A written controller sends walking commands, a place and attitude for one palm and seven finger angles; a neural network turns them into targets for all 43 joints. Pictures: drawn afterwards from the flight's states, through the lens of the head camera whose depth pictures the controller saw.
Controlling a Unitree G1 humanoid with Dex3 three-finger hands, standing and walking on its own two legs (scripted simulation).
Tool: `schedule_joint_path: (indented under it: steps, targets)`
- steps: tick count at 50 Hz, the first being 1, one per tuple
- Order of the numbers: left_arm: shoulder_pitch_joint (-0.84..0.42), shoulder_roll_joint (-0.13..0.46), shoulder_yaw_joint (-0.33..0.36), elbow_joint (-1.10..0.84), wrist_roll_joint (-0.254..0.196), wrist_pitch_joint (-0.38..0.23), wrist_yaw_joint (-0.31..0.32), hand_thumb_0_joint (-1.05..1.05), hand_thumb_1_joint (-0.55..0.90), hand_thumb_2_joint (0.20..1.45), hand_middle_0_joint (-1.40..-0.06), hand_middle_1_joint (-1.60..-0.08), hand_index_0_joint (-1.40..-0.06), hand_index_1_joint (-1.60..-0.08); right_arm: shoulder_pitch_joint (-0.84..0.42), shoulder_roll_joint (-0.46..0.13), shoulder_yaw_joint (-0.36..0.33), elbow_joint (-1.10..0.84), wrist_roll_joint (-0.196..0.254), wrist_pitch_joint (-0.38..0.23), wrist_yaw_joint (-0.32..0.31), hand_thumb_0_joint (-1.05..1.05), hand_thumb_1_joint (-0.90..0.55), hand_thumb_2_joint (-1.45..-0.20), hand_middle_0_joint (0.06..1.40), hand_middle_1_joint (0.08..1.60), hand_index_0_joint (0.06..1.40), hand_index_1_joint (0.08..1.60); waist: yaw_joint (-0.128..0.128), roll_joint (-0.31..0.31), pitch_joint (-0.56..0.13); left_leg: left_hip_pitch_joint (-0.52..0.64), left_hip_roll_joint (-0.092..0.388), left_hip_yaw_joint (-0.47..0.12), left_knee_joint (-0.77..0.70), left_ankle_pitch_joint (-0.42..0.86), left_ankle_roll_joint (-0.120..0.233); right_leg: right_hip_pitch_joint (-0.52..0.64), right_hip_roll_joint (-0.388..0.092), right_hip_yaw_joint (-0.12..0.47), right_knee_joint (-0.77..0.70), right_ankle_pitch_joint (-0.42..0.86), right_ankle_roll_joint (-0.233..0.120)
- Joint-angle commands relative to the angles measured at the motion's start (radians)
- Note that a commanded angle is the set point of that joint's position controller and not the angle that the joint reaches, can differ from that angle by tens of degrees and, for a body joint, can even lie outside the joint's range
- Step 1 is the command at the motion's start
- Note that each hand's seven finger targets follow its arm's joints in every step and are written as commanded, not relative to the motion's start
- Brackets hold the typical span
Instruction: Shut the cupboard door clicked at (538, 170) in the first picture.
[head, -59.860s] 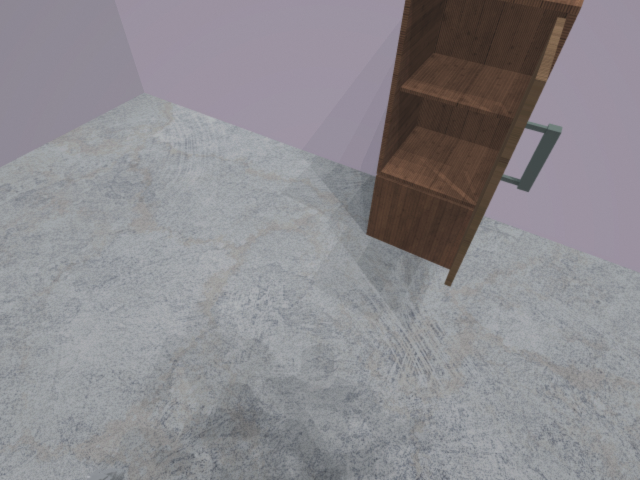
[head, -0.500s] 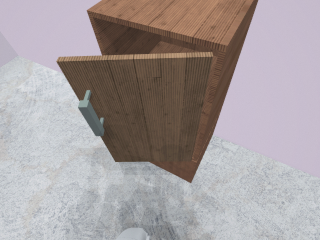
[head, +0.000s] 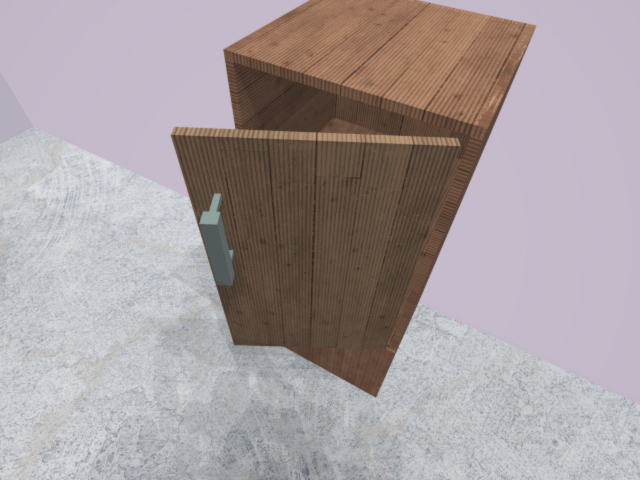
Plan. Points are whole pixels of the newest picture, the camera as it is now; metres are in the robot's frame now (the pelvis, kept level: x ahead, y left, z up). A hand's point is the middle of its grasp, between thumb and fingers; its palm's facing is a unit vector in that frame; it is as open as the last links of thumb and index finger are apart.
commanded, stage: look again from close up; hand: left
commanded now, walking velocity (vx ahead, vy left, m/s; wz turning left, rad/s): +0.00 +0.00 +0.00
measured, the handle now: (221, 240) +0.44 +0.19 +0.02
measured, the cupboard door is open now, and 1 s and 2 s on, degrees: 28 28 28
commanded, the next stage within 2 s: raise the hand and make a fist in 0.58 s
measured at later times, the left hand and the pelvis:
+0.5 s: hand out of the picture +0.01 +0.18 -0.17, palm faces -0.01 -0.97 -0.24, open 7.3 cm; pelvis +0.00 -0.01 +0.00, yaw -1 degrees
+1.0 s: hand (214, 437) +0.17 +0.14 -0.02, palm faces +0.02 -1.00 -0.02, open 6.6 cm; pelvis -0.03 -0.04 -0.08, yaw +0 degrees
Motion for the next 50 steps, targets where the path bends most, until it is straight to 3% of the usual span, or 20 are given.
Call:
schedule_joint_path:
  steps: [1, 2, 3, 5, 7, 11, 15, 21, 33, 34, 35, 36, 37, 38, 39, 41, 43, 45, 48, 50]
  targets:
    - [0.062, 0.084, 0.000, 0.004, -0.002, -0.021, -0.002, 0.000, 0.900, 0.900, -0.200, -0.300, -0.200, -0.300, 0.062, -0.111, -0.024, -0.022, -0.002, -0.032, 0.000, 0.000, -0.900, -0.900, 0.200, 0.300, 0.200, 0.300, -0.018, -0.023, 0.027, 0.038, 0.116, -0.117, -0.146, 0.062, -0.012, -0.065, -0.061, 0.087, -0.167, 0.114, -0.050]
    - [0.065, 0.085, 0.001, 0.007, -0.002, -0.023, -0.001, 0.000, 0.900, 0.900, -0.200, -0.300, -0.200, -0.300, 0.075, -0.108, -0.022, -0.014, -0.001, -0.036, 0.000, 0.000, -0.900, -0.900, 0.200, 0.300, 0.200, 0.300, -0.016, -0.016, 0.011, 0.048, 0.123, -0.115, -0.144, 0.109, -0.009, -0.043, -0.060, 0.078, -0.165, 0.147, -0.049]
    - [0.119, 0.097, -0.002, 0.002, 0.021, -0.058, 0.047, 0.000, 0.900, 0.900, -0.200, -0.300, -0.200, -0.300, 0.036, -0.149, -0.021, -0.077, 0.000, -0.059, 0.009, 0.000, -0.900, -0.900, 0.200, 0.300, 0.200, 0.300, -0.006, 0.076, 0.009, 0.029, 0.144, -0.085, 0.051, 0.381, -0.031, -0.068, -0.087, 0.069, -0.096, 0.406, -0.037]
    - [0.075, 0.125, -0.003, -0.059, 0.005, -0.053, 0.034, 0.000, 0.900, 0.900, -0.200, -0.300, -0.200, -0.300, 0.084, -0.121, -0.016, -0.109, -0.010, -0.055, 0.017, 0.000, -0.900, -0.900, 0.200, 0.300, 0.200, 0.300, -0.031, 0.078, -0.042, -0.024, 0.127, -0.114, -0.006, 0.052, -0.015, -0.081, -0.070, 0.064, -0.070, 0.029, -0.074]
    - [0.091, 0.120, -0.006, -0.069, 0.005, -0.052, 0.023, 0.000, 0.900, 0.900, -0.200, -0.300, -0.200, -0.300, 0.080, -0.122, -0.014, -0.118, -0.013, -0.060, 0.019, 0.000, -0.900, -0.900, 0.200, 0.300, 0.200, 0.300, -0.014, 0.171, -0.037, -0.049, 0.132, -0.134, -0.034, 0.076, 0.007, -0.079, -0.039, 0.042, -0.041, 0.034, -0.078]
    - [0.094, 0.109, -0.016, -0.061, 0.000, -0.045, 0.016, 0.000, 0.900, 0.900, -0.200, -0.300, -0.200, -0.300, 0.090, -0.135, -0.013, -0.124, -0.007, -0.055, 0.015, 0.000, -0.900, -0.900, 0.200, 0.300, 0.200, 0.300, -0.021, 0.028, -0.002, -0.039, 0.125, -0.135, -0.053, 0.018, 0.015, -0.106, -0.031, 0.054, -0.053, 0.004, -0.072]
    - [0.098, 0.109, -0.018, -0.055, 0.000, -0.038, 0.012, 0.000, 0.900, 0.900, -0.200, -0.300, -0.200, -0.300, 0.085, -0.141, -0.010, -0.105, -0.007, -0.052, 0.016, 0.000, -0.900, -0.900, 0.200, 0.300, 0.200, 0.300, -0.013, 0.007, 0.057, -0.069, 0.122, -0.139, -0.102, -0.063, 0.016, -0.125, -0.028, 0.060, -0.064, -0.031, -0.069]
    - [0.114, 0.116, -0.020, -0.037, -0.003, -0.045, 0.012, 0.000, 0.900, 0.900, -0.200, -0.300, -0.200, -0.300, 0.085, -0.133, -0.006, -0.069, -0.004, -0.058, 0.014, 0.000, -0.900, -0.900, 0.200, 0.300, 0.200, 0.300, -0.013, -0.037, 0.006, 0.011, 0.118, -0.099, -0.074, 0.066, 0.010, -0.107, -0.048, 0.079, -0.082, 0.083, -0.063]
    - [0.113, 0.123, -0.017, -0.001, -0.002, -0.045, 0.012, 0.000, 0.900, 0.900, -0.200, -0.300, -0.200, -0.300, 0.052, -0.124, -0.004, -0.011, -0.003, -0.060, 0.005, 0.000, -0.900, -0.900, 0.200, 0.300, 0.200, 0.300, -0.006, 0.012, -0.001, 0.051, 0.126, -0.076, -0.070, 0.157, -0.001, -0.075, -0.058, 0.080, -0.093, 0.217, -0.059]
    - [0.198, 0.112, -0.005, 0.019, 0.014, -0.066, 0.048, 0.000, 0.900, 0.900, -0.200, -0.300, -0.200, -0.300, -0.016, -0.139, -0.012, -0.078, 0.005, -0.062, 0.011, 0.000, -0.900, -0.900, 0.200, 0.300, 0.200, 0.300, 0.023, -0.070, 0.018, -0.014, 0.144, -0.060, 0.133, 0.209, -0.030, -0.076, -0.114, 0.135, -0.126, 0.557, -0.030]
    - [-0.681, 0.709, 0.424, -1.655, -0.124, -0.353, 0.065, 0.000, 0.900, 0.900, -0.200, -0.300, -0.200, -0.300, 0.109, -0.336, -0.061, -0.335, 0.019, -0.257, -0.084, 0.000, -0.900, -0.900, 0.200, 0.300, 0.200, 0.300, -0.142, 0.117, -0.434, 0.364, 0.086, -0.063, 0.127, 0.424, 0.006, -0.075, -0.013, -0.021, 0.127, 0.601, -0.036]
    - [0.041, 0.194, 0.040, -1.310, -0.132, -0.269, 0.073, 0.000, 0.900, 0.900, -0.218, -0.320, -0.218, -0.320, 0.028, -0.212, -0.011, -0.348, 0.055, -0.338, -0.101, 0.000, -0.900, -0.900, 0.200, 0.300, 0.200, 0.300, -0.029, 0.458, -0.592, 0.444, 0.100, -0.077, 0.054, 0.606, -0.007, -0.171, 0.040, -0.091, 0.213, 0.293, -0.037]
    - [0.294, -0.032, -0.046, -1.253, -0.193, -0.128, 0.083, 0.000, 0.900, 0.900, -0.237, -0.340, -0.237, -0.340, -0.004, -0.168, -0.017, -0.363, 0.043, -0.380, -0.072, 0.000, -0.900, -0.900, 0.200, 0.300, 0.200, 0.300, -0.015, 0.426, -0.477, 0.331, 0.104, -0.085, 0.011, 0.707, -0.051, -0.198, 0.048, -0.129, 0.222, 0.091, -0.037]
    - [0.142, 0.001, -0.017, -1.172, -0.165, -0.129, 0.090, 0.000, 0.900, 0.900, -0.255, -0.360, -0.255, -0.360, 0.017, -0.164, -0.028, -0.333, 0.048, -0.394, -0.040, 0.000, -0.900, -0.900, 0.200, 0.300, 0.200, 0.300, -0.068, 0.191, -0.209, 0.119, 0.098, -0.104, 0.042, 0.522, -0.052, -0.300, 0.034, -0.118, 0.193, 0.049, -0.027]
    - [0.127, -0.006, 0.022, -1.116, -0.166, -0.172, 0.069, 0.000, 0.900, 0.900, -0.273, -0.380, -0.273, -0.380, 0.009, -0.181, -0.057, -0.375, 0.032, -0.395, -0.024, 0.000, -0.900, -0.900, 0.200, 0.300, 0.200, 0.300, -0.071, 0.093, -0.052, -0.031, 0.071, -0.109, 0.085, 0.286, -0.047, -0.362, 0.037, -0.136, 0.128, 0.048, -0.034]
    - [0.313, -0.013, 0.090, -0.903, -0.192, -0.313, -0.009, 0.000, 0.900, 0.900, -0.310, -0.420, -0.310, -0.420, -0.048, -0.189, -0.074, -0.439, 0.010, -0.394, -0.002, 0.000, -0.900, -0.900, 0.200, 0.300, 0.200, 0.300, -0.027, -0.178, 0.028, -0.298, 0.037, -0.095, 0.214, 0.006, -0.036, -0.476, 0.031, -0.142, 0.149, 0.005, -0.032]
    - [0.470, -0.011, 0.163, -0.828, -0.232, -0.495, -0.140, 0.000, 0.900, 0.900, -0.347, -0.460, -0.347, -0.460, -0.070, -0.182, -0.091, -0.489, 0.001, -0.386, 0.028, 0.000, -0.900, -0.900, 0.200, 0.300, 0.200, 0.300, 0.049, -0.234, -0.128, -0.411, 0.015, -0.062, 0.367, 0.069, -0.052, -0.485, 0.020, -0.109, 0.317, 0.172, -0.038]
    - [0.446, 0.008, 0.169, -0.852, -0.265, -0.673, -0.297, 0.000, 0.900, 0.900, -0.383, -0.500, -0.383, -0.500, -0.097, -0.184, -0.104, -0.536, -0.006, -0.376, 0.045, 0.000, -0.900, -0.900, 0.200, 0.300, 0.200, 0.300, 0.063, -0.209, -0.232, -0.541, 0.001, -0.046, 0.497, 0.026, -0.062, -0.535, 0.006, -0.046, 0.453, 0.218, -0.031]
    - [0.418, 0.109, 0.244, -0.961, -0.312, -0.639, -0.389, 0.000, 0.900, 0.900, -0.438, -0.560, -0.438, -0.560, -0.127, -0.196, -0.106, -0.662, 0.017, -0.337, 0.043, 0.000, -0.900, -0.900, 0.200, 0.300, 0.200, 0.300, 0.093, -0.003, -0.345, -0.592, -0.018, -0.004, 0.559, -0.034, -0.043, -0.513, -0.008, 0.043, 0.466, 0.076, -0.041]
    - [0.322, 0.145, 0.261, -1.106, -0.347, -0.565, -0.378, 0.000, 0.900, 0.900, -0.475, -0.600, -0.475, -0.600, -0.136, -0.189, -0.096, -0.726, 0.032, -0.320, 0.021, 0.000, -0.900, -0.900, 0.200, 0.300, 0.200, 0.300, 0.072, 0.005, -0.362, -0.626, -0.016, -0.002, 0.589, -0.122, -0.030, -0.524, -0.023, 0.120, 0.391, -0.106, -0.022]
